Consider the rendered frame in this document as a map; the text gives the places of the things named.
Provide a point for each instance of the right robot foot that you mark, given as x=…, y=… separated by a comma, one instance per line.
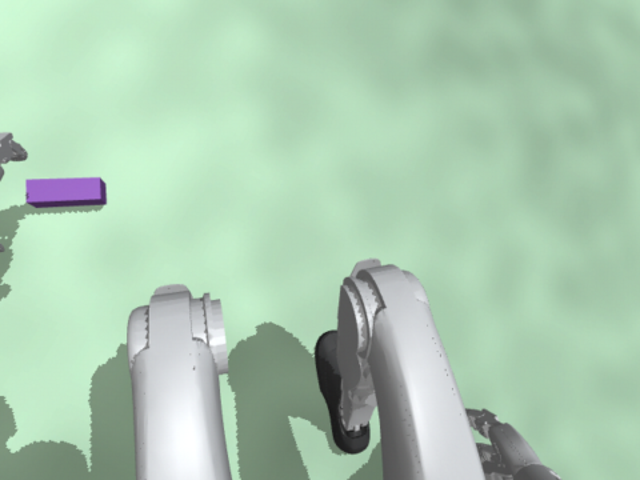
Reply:
x=329, y=378

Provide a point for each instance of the small box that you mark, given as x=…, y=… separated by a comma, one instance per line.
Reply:
x=63, y=192

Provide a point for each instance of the right robot hand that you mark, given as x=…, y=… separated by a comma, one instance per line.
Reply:
x=509, y=451

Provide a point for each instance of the left robot hand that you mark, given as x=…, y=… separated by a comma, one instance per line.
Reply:
x=9, y=151

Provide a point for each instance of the right robot arm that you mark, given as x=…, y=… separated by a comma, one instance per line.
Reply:
x=536, y=472

